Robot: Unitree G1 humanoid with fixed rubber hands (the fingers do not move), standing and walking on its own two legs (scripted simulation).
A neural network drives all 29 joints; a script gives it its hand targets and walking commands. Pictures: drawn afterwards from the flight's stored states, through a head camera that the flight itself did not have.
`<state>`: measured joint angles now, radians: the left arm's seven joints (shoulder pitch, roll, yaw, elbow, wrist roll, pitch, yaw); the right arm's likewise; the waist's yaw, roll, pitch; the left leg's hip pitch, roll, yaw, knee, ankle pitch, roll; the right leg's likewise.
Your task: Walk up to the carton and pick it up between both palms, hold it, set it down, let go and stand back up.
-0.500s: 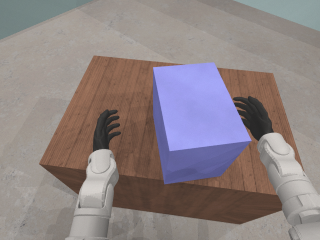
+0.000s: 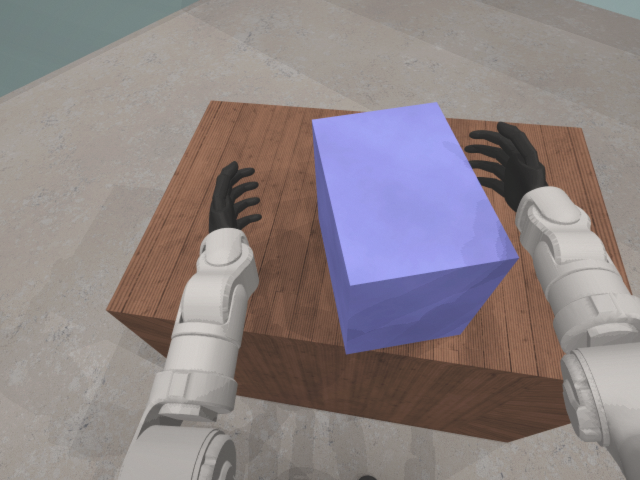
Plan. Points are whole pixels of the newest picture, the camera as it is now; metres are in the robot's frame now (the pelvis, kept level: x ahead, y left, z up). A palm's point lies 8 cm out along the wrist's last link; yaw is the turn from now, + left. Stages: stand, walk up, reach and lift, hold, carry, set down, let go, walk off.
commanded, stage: reach and lift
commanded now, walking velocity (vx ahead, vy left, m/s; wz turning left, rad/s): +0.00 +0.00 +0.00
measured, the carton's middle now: (389, 232) +0.48 -0.02 -0.04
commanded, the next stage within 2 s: none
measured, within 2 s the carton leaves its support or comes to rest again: neither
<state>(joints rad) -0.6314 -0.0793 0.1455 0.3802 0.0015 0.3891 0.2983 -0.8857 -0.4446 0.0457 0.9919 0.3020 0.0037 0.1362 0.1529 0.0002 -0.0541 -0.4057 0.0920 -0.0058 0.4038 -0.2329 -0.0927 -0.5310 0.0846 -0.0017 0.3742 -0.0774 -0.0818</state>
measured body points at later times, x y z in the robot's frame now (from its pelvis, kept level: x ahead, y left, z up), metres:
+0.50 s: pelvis +0.00 +0.00 -0.01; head +0.10 +0.00 +0.43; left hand +0.40 +0.18 +0.02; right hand +0.51 -0.16 +0.08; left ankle -0.04 +0.18 -0.74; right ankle +0.05 -0.06 -0.74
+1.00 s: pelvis +0.01 +0.00 -0.02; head +0.15 -0.03 +0.41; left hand +0.41 +0.15 -0.03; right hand +0.49 -0.15 -0.04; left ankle -0.04 +0.18 -0.74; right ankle +0.05 -0.06 -0.74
